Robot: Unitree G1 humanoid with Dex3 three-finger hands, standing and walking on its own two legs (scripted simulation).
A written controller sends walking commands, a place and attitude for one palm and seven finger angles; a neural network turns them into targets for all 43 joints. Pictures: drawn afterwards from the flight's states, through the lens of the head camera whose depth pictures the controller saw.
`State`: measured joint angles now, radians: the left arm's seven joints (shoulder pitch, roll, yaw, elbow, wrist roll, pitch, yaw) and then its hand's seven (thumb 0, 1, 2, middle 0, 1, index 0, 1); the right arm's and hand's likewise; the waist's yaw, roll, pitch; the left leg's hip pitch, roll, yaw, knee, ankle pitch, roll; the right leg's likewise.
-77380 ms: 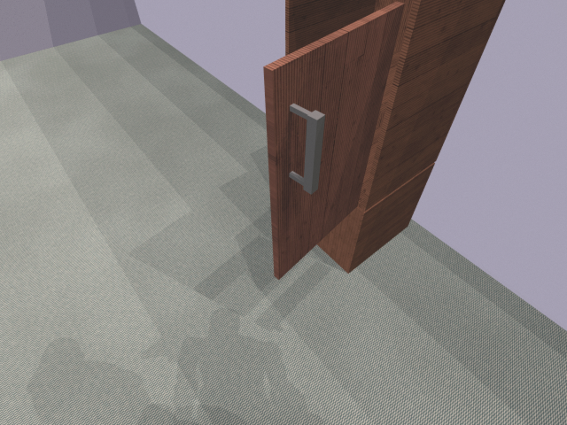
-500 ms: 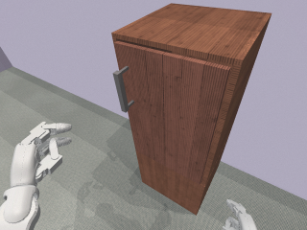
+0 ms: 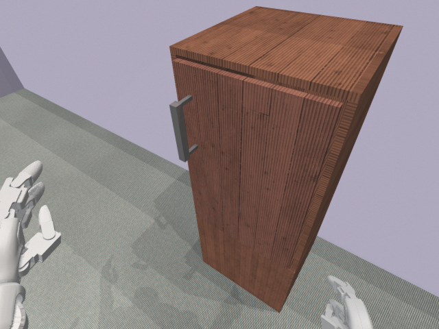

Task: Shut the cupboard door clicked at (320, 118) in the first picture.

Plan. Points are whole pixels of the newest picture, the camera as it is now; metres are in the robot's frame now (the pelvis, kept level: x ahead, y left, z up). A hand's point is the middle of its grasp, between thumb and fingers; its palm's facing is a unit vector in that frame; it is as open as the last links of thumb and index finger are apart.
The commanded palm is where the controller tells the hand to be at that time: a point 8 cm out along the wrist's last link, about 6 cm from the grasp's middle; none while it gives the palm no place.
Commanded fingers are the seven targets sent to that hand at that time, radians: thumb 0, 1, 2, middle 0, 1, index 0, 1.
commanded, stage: draw the hand back to the body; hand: left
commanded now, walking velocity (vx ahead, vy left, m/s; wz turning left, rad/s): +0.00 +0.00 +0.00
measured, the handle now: (186, 129) +0.54 +0.15 +0.09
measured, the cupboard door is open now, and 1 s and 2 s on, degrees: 0 0 0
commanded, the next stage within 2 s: step back with the hand held close in 0.04 s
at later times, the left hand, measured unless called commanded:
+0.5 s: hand (48, 239) +0.19 +0.27 +0.15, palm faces +0.33 -0.80 -0.50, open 7.4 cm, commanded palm +0.13 +0.31 +0.17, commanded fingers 0.00 0.90 0.90 -0.20 -0.30 -0.20 -0.30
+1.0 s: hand out of the picture +0.06 +0.31 +0.16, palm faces +0.51 -0.72 -0.46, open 7.4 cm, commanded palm +0.00 +0.34 +0.17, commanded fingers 0.00 0.90 0.90 -0.20 -0.30 -0.20 -0.30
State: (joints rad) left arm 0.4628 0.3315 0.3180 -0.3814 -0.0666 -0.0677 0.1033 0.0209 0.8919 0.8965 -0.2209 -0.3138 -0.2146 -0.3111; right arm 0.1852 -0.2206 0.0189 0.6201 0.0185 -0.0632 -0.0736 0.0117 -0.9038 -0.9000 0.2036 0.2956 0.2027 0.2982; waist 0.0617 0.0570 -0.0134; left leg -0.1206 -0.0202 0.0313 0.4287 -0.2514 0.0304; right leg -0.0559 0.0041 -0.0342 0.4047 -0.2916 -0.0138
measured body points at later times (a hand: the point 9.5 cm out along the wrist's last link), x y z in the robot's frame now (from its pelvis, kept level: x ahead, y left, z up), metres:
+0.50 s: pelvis -0.02 +0.02 +0.00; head -0.02 +0.00 +0.45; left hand +0.16 +0.31 +0.18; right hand +0.15 -0.24 -0.09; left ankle -0.01 +0.10 -0.74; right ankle -0.04 -0.11 -0.74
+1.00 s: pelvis -0.12 +0.03 -0.02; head -0.12 +0.04 +0.43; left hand +0.03 +0.34 +0.19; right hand +0.05 -0.21 -0.10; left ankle -0.01 +0.10 -0.74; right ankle -0.05 -0.10 -0.74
